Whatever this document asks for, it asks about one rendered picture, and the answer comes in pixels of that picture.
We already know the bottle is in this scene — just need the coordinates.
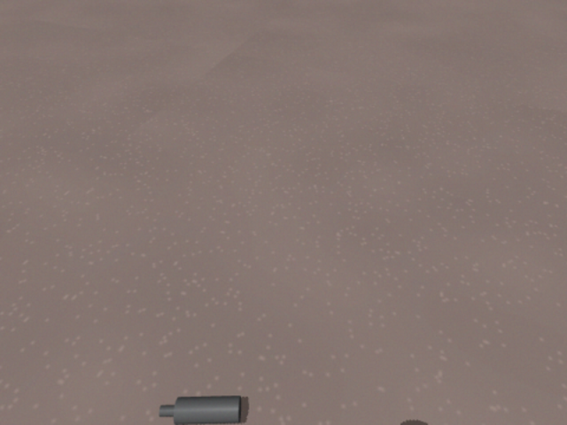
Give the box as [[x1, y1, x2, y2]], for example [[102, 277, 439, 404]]
[[159, 396, 241, 425]]

